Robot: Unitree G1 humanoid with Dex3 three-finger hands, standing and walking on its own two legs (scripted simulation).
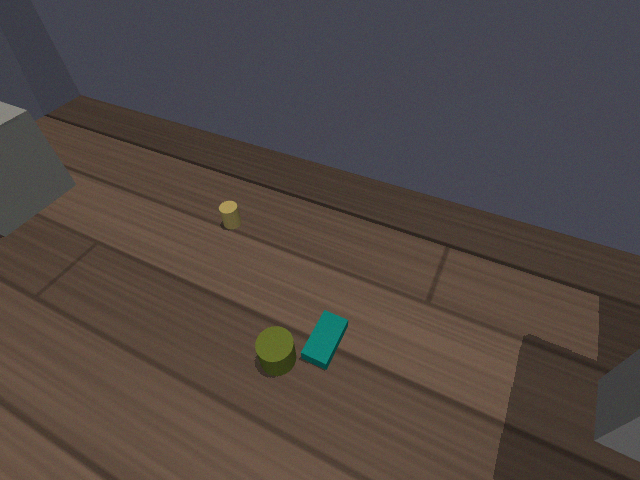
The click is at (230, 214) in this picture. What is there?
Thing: squat round
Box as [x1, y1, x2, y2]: [219, 201, 241, 229]
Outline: 225,201 219,206 223,223 227,228 235,228 241,222 237,206 233,201
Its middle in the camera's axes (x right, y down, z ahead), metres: -0.41 -0.10 +1.71
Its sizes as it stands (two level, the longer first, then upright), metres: 0.080 0.080 0.102
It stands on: the floor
